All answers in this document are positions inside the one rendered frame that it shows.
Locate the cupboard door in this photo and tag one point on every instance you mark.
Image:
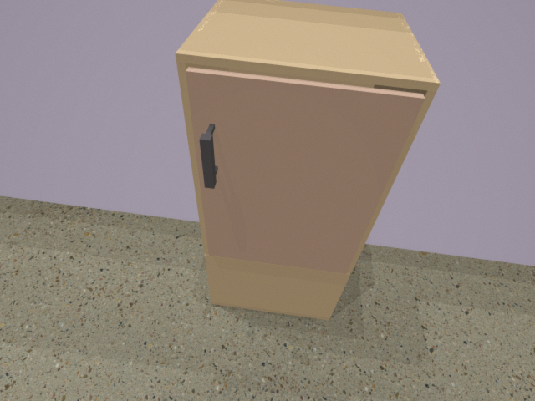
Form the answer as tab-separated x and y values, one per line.
301	164

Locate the handle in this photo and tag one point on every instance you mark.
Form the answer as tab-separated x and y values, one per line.
207	158

